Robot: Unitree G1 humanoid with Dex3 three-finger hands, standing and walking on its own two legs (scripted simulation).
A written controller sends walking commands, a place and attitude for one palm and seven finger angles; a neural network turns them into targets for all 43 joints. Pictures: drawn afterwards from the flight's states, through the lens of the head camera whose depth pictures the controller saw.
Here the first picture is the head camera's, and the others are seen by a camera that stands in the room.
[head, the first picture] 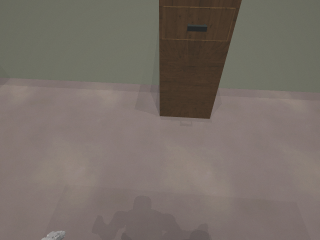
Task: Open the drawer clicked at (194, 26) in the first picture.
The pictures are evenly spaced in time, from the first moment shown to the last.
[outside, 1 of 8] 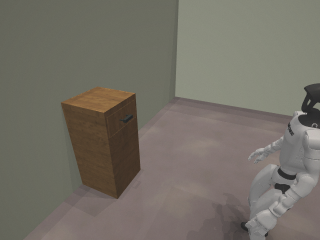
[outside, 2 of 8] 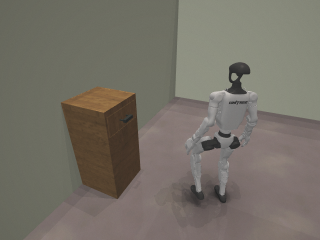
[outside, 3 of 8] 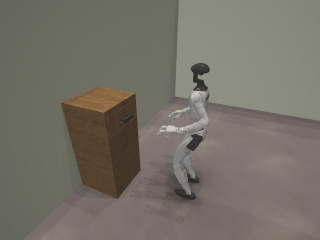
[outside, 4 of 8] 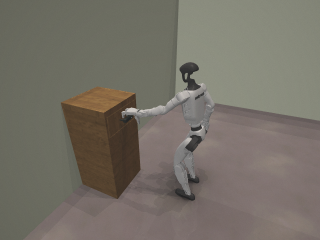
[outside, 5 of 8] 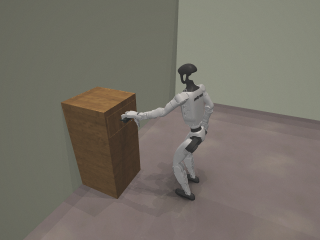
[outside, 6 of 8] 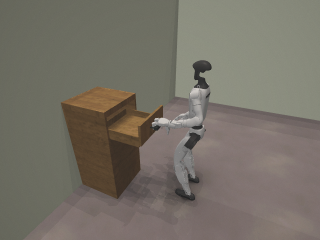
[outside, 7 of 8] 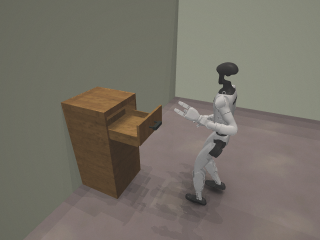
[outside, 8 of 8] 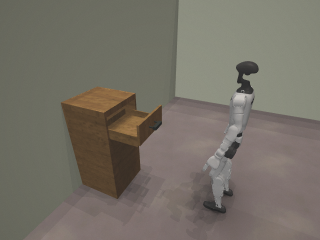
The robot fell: no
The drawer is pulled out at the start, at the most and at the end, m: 0.00 0.30 0.28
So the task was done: yes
